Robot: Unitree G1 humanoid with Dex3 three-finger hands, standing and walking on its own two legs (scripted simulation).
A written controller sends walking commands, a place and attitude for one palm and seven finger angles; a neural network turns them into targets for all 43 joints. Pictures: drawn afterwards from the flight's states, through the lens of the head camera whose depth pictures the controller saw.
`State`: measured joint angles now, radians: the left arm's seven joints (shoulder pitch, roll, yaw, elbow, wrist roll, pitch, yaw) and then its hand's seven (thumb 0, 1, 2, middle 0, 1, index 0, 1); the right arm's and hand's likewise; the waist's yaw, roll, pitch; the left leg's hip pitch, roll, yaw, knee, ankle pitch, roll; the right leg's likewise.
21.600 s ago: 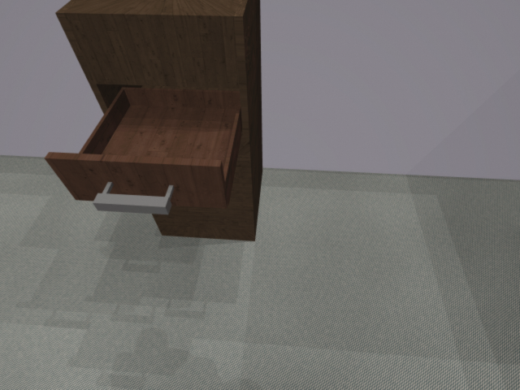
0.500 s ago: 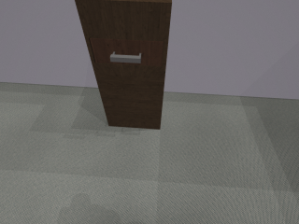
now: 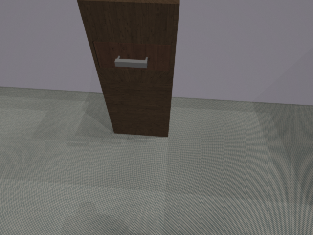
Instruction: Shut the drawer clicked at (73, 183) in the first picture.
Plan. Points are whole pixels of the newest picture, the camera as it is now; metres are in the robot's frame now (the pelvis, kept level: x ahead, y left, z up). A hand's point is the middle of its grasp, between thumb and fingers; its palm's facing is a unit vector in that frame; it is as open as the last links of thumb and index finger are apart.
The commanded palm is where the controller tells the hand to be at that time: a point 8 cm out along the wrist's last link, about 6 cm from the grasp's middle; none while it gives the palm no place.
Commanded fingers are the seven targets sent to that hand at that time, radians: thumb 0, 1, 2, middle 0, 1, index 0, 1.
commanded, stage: look to check the result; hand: left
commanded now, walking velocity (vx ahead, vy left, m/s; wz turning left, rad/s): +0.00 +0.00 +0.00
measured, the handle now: (132, 60) +0.91 +0.17 -0.07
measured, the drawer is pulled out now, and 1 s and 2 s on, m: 0.00 0.00 0.00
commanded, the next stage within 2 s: stand and wait in 0.02 s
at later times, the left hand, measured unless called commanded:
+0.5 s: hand out of the picture +0.07 +0.23 -0.16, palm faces -0.02 -0.95 -0.30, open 7.4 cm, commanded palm none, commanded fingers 0.00 0.90 0.90 -0.20 -0.30 -0.20 -0.30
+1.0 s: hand out of the picture +0.08 +0.23 -0.16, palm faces -0.02 -0.95 -0.30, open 7.4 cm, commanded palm none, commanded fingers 0.00 0.90 0.90 -0.20 -0.30 -0.20 -0.30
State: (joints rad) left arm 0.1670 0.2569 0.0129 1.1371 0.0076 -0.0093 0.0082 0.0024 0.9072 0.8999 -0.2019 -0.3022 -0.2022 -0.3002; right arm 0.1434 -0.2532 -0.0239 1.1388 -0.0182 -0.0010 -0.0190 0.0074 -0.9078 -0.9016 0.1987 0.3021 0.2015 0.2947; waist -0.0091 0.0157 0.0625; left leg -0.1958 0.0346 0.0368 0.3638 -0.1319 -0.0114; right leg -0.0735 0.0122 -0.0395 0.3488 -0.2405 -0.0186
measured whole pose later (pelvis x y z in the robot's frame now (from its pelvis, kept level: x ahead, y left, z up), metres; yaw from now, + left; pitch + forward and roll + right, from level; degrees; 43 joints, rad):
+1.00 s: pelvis +0.02 +0.00 +0.00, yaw -1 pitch -2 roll +0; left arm 0.15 0.29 0.01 1.14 0.01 -0.01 0.00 0.00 0.91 0.90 -0.20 -0.30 -0.20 -0.30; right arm 0.13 -0.29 -0.02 1.15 -0.02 -0.01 -0.02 0.01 -0.91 -0.90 0.20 0.30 0.20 0.29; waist -0.01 0.01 0.05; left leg -0.15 0.04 0.05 0.32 -0.13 -0.02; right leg -0.04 0.01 -0.03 0.30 -0.24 -0.02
